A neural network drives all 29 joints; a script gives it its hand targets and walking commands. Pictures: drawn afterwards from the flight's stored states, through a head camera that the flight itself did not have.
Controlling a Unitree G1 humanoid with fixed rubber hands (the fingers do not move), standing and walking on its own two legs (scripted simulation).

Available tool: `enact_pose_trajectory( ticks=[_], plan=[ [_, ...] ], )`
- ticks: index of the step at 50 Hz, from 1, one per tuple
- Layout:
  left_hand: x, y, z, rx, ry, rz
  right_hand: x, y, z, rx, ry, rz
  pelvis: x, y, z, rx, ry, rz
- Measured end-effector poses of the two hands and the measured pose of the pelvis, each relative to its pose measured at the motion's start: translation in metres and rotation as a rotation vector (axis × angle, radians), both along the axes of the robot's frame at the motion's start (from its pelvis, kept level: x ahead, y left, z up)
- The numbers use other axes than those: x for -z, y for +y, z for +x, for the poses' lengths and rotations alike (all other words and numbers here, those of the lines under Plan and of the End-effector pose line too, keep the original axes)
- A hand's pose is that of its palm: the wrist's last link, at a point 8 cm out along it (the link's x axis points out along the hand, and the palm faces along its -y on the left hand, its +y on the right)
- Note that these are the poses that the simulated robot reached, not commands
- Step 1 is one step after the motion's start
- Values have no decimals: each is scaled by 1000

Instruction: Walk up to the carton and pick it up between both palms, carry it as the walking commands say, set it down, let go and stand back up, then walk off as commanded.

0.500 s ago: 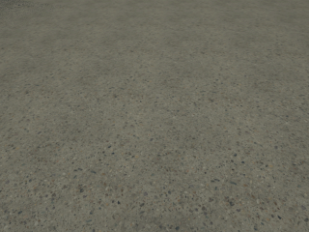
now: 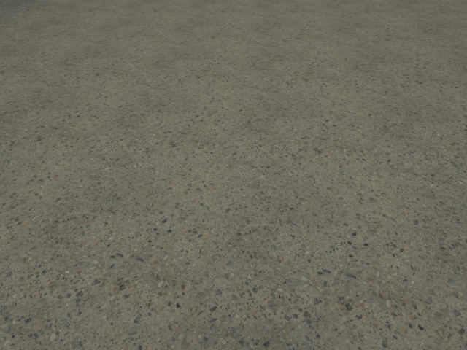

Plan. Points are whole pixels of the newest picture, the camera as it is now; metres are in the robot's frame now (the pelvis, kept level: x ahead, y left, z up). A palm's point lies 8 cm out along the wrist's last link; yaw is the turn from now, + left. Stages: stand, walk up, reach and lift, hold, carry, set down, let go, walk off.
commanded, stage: stand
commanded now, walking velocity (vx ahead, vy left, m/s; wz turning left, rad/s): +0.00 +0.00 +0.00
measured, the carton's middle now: out of the picture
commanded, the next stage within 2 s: none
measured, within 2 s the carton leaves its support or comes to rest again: neither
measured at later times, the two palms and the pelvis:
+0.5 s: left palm out of the picture -0.05 +0.19 -0.15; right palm out of the picture -0.04 -0.20 -0.15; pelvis +0.00 +0.00 +0.00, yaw +0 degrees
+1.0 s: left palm out of the picture +0.02 +0.26 -0.13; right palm out of the picture +0.02 -0.28 -0.13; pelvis +0.00 -0.01 +0.00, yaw +0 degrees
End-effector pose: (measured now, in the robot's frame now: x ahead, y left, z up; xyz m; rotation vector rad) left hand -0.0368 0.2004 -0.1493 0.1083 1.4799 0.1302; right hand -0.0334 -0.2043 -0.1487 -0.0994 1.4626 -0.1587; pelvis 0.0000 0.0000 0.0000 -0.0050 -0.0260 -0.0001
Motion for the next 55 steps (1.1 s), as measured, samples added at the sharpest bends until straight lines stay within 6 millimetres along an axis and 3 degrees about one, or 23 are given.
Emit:
enact_pose_trajectory(
  ticks=[35,42,55],
  plan=[
    [-1,-4,-6,-6,7,4,0,-4,-7,1,15,4,1,-5,2,-1,2,1],
    [-6,26,17,14,-69,78,-4,-36,16,-24,-60,-67,2,-6,0,1,-5,3],
    [-29,78,88,92,-257,197,-25,-89,80,-98,-231,-180,1,-7,-3,4,-16,5]
  ],
)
